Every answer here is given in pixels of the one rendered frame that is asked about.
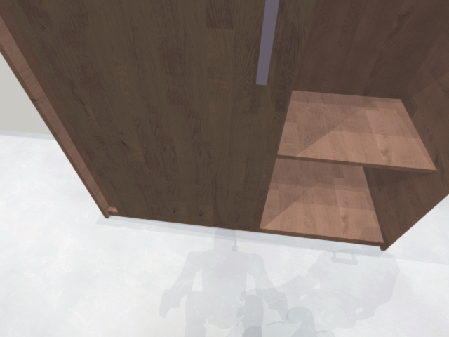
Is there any handle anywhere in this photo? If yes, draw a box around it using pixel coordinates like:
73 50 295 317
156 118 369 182
256 0 279 85

